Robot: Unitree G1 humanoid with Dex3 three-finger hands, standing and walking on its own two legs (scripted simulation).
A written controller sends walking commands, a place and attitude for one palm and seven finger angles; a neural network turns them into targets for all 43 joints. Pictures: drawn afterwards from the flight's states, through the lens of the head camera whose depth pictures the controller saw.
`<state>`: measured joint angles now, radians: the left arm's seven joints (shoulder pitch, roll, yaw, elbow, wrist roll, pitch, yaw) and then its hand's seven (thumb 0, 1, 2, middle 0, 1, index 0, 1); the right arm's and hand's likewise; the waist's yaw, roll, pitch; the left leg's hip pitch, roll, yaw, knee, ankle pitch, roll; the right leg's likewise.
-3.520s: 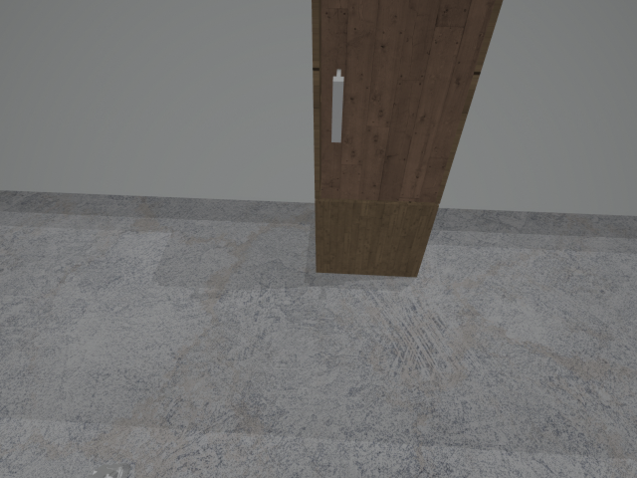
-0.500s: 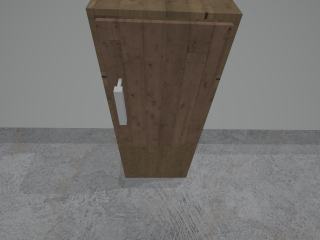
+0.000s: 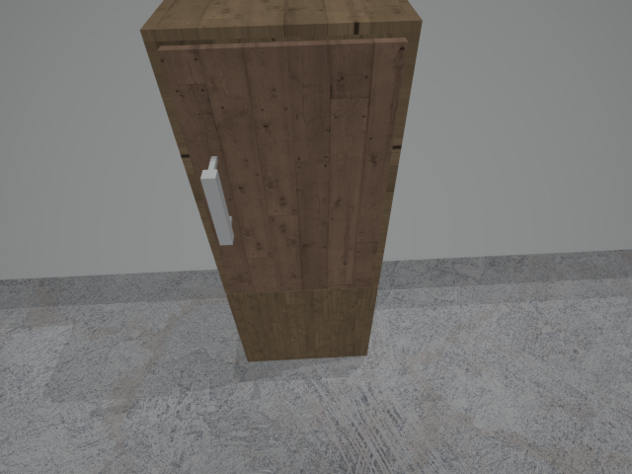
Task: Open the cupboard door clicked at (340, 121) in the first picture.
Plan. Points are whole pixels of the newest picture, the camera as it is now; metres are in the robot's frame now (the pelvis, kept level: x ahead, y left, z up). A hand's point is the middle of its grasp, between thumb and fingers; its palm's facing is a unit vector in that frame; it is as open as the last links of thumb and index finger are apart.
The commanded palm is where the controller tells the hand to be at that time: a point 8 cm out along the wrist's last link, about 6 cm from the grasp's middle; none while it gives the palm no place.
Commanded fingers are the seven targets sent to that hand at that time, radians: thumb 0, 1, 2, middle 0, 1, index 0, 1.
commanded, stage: come to a stop and stand still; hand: left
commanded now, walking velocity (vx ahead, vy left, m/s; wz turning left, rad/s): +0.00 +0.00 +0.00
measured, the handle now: (220, 201) +0.57 +0.21 +0.01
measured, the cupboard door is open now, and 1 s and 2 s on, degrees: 0 0 0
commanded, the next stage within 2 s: look again from close up in 0.70 s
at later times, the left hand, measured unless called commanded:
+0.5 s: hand out of the picture -0.02 +0.15 -0.15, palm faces +0.05 -0.98 -0.20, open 7.4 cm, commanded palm none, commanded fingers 0.00 0.90 0.90 -0.20 -0.30 -0.20 -0.30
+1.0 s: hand out of the picture -0.05 +0.15 -0.15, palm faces +0.06 -0.98 -0.17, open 7.4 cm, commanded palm none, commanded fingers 0.00 0.90 0.90 -0.20 -0.30 -0.20 -0.30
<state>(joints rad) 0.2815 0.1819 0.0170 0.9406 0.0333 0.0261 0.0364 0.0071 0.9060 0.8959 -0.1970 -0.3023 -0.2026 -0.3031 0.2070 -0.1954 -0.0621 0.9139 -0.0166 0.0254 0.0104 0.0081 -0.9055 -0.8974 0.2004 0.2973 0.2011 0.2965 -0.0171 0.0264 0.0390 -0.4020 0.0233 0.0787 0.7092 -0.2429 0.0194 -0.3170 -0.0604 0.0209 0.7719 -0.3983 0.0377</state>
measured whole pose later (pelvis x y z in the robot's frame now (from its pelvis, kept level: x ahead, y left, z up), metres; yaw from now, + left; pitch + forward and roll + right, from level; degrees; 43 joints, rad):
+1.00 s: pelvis -0.04 -0.02 +0.02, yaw +2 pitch -2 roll +0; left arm 0.31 0.15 0.02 1.07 0.02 0.00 0.01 0.01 0.91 0.90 -0.20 -0.30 -0.20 -0.30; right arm 0.29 -0.16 -0.02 1.05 -0.03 0.00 -0.01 0.01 -0.91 -0.90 0.20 0.30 0.20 0.30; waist 0.00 0.01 0.02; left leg -0.36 0.00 -0.01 0.52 -0.19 0.00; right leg -0.31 0.00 0.01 0.55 -0.26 0.00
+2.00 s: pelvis +0.05 -0.03 +0.02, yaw +3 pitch +1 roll +1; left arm 0.31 0.10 0.01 1.10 0.02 -0.02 0.03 0.01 0.91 0.90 -0.20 -0.30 -0.20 -0.30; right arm 0.24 -0.15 -0.02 1.09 -0.01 -0.02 -0.04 0.02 -0.93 -0.90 0.20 0.30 0.20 0.30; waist 0.02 -0.01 0.05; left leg -0.26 0.00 -0.01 0.51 -0.26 -0.02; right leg -0.21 -0.01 0.00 0.54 -0.35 -0.01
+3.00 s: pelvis +0.04 -0.01 +0.03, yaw +1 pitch +0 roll +0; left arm 0.21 0.27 0.00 1.07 0.02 0.00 0.01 0.01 0.90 0.90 -0.20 -0.30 -0.20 -0.30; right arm 0.17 -0.27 0.00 1.07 -0.01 -0.02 -0.01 0.01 -0.90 -0.90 0.20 0.30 0.20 0.30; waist 0.01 -0.01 0.05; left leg -0.23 -0.02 0.03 0.48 -0.25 0.02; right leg -0.19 -0.03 0.03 0.49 -0.30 0.02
